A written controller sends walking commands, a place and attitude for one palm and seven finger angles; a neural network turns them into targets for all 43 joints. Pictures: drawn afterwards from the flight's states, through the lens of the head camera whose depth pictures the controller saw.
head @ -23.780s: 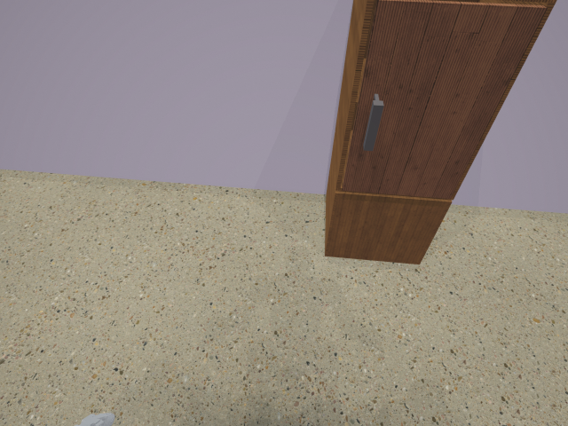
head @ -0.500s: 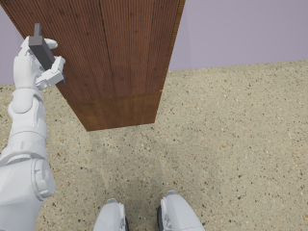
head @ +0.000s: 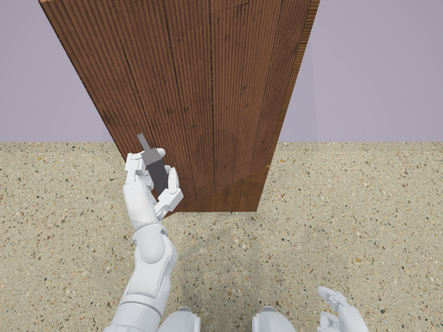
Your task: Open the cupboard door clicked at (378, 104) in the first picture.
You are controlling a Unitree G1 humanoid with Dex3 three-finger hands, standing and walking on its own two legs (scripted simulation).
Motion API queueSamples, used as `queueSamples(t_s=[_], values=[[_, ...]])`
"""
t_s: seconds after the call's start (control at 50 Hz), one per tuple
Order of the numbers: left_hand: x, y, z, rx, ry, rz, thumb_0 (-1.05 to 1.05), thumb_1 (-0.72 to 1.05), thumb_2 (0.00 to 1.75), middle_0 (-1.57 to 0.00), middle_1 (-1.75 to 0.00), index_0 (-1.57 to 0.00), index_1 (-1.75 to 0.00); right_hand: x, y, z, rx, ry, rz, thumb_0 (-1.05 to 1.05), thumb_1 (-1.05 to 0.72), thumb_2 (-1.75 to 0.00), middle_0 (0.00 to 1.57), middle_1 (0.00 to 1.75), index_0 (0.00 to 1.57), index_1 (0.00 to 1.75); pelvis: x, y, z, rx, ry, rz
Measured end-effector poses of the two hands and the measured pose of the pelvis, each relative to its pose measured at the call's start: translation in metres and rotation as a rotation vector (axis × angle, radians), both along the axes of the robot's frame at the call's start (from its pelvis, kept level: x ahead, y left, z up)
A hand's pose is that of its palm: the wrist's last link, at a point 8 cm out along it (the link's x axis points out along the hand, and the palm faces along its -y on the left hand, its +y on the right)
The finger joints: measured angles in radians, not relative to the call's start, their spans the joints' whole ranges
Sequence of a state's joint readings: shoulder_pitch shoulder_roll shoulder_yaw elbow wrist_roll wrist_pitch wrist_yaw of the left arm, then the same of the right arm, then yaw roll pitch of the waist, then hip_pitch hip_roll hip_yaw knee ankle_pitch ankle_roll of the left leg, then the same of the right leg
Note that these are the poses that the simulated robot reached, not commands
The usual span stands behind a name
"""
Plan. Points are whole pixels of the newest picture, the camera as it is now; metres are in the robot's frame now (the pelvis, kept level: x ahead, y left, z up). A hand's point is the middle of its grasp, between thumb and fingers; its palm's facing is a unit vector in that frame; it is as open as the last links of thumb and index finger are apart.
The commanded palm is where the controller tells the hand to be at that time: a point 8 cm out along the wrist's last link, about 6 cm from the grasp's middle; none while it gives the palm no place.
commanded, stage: pull the door open along its arc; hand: left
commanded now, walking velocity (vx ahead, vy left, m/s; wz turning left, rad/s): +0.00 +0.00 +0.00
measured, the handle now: (154, 169) +0.40 +0.15 +0.03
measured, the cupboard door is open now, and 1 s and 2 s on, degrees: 29 47 48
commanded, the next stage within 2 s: open thumb and fingers to let go in 0.26 s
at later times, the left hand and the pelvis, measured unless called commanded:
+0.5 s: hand (214, 222) +0.30 +0.03 +0.04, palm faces +0.41 -0.91 -0.06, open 6.8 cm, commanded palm +0.24 +0.07 +0.03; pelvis -0.01 -0.05 +0.00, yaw +4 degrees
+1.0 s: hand (210, 225) +0.29 +0.03 +0.04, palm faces +0.40 -0.92 -0.04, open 14.0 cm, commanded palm +0.24 +0.08 +0.03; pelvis -0.02 -0.05 +0.00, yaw +3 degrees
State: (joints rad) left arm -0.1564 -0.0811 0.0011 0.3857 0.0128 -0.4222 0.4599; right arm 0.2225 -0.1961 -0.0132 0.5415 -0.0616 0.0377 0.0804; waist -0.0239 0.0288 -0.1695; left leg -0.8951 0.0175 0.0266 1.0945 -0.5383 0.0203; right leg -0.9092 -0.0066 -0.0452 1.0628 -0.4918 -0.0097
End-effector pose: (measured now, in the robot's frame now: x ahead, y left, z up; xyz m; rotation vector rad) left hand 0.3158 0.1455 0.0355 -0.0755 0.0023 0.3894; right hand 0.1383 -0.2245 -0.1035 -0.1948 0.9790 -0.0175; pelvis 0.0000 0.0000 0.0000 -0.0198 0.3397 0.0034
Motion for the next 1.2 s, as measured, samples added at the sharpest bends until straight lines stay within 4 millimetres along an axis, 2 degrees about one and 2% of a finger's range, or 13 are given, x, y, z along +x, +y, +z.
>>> queueSamples(t_s=[0.06,0.18,0.28,0.36,0.46,0.58,0.68,0.78,0.88,0.96,1.2], values=[[-0.016,-0.018,0.002,0.022,0.013,0.045,0.02,0.63,0.74,-0.28,-1.32,-0.31,-1.30,0.013,0.006,0.000,0.017,-0.036,0.038,0.01,-0.90,-0.90,0.20,0.30,0.20,0.30,-0.002,-0.005,-0.001,0.005,-0.010,0.009],[-0.042,-0.046,0.005,0.087,0.036,-0.001,0.02,0.63,0.72,-0.28,-1.30,-0.29,-1.31,0.026,0.010,0.004,0.042,-0.100,0.065,0.01,-0.90,-0.90,0.20,0.30,0.20,0.30,-0.005,-0.019,0.000,0.015,-0.043,0.022],[-0.060,-0.068,0.008,0.102,0.062,-0.069,0.02,0.62,0.69,-0.27,-1.28,-0.30,-1.32,0.030,0.003,0.010,0.060,-0.148,0.066,0.01,-0.90,-0.90,0.20,0.30,0.20,0.30,-0.005,-0.030,0.003,0.024,-0.066,0.028],[-0.066,-0.078,0.008,0.123,0.068,-0.065,0.02,0.61,0.69,-0.28,-1.29,-0.30,-1.32,0.032,-0.008,0.010,0.054,-0.176,0.068,0.01,-0.90,-0.90,0.20,0.30,0.20,0.30,-0.006,-0.039,0.002,0.032,-0.076,0.036],[-0.061,-0.078,0.006,0.127,0.059,0.009,0.01,0.58,0.73,-0.32,-1.30,-0.32,-1.33,0.032,-0.025,0.001,0.025,-0.164,0.084,0.01,-0.90,-0.90,0.20,0.30,0.20,0.30,-0.012,-0.051,-0.002,0.045,-0.072,0.048],[-0.062,-0.074,0.005,0.105,0.059,0.062,0.00,0.48,0.72,-0.35,-1.30,-0.35,-1.32,0.022,-0.041,-0.007,0.009,-0.134,0.071,0.01,-0.90,-0.90,0.20,0.30,0.20,0.30,-0.017,-0.060,-0.003,0.058,-0.063,0.054],[-0.067,-0.072,0.005,0.107,0.045,0.069,0.01,0.28,0.63,-0.35,-1.28,-0.35,-1.29,0.011,-0.050,-0.011,-0.002,-0.107,0.057,0.01,-0.90,-0.90,0.20,0.30,0.20,0.30,-0.019,-0.063,-0.003,0.061,-0.060,0.057],[-0.066,-0.074,0.003,0.103,0.032,0.039,0.00,-0.01,0.51,-0.33,-1.25,-0.33,-1.26,0.001,-0.054,-0.014,-0.012,-0.090,0.038,0.01,-0.90,-0.90,0.20,0.30,0.20,0.30,-0.022,-0.062,-0.004,0.062,-0.061,0.054],[-0.064,-0.072,0.002,0.096,0.033,0.033,0.00,-0.27,0.40,-0.31,-1.21,-0.31,-1.21,-0.005,-0.051,-0.015,-0.014,-0.087,0.024,0.01,-0.90,-0.90,0.20,0.30,0.20,0.30,-0.023,-0.057,-0.005,0.058,-0.060,0.048],[-0.065,-0.070,0.002,0.096,0.036,0.030,0.00,-0.39,0.34,-0.29,-1.12,-0.29,-1.12,-0.006,-0.044,-0.013,-0.010,-0.092,0.022,0.01,-0.90,-0.90,0.20,0.30,0.20,0.30,-0.024,-0.051,-0.005,0.053,-0.061,0.044],[-0.063,-0.071,0.001,0.106,0.028,-0.039,-0.01,-0.50,0.30,-0.24,-0.64,-0.23,-0.64,0.000,-0.016,-0.005,0.000,-0.131,0.039,0.01,-0.90,-0.90,0.20,0.30,0.20,0.30,-0.025,-0.033,-0.005,0.033,-0.069,0.036]])
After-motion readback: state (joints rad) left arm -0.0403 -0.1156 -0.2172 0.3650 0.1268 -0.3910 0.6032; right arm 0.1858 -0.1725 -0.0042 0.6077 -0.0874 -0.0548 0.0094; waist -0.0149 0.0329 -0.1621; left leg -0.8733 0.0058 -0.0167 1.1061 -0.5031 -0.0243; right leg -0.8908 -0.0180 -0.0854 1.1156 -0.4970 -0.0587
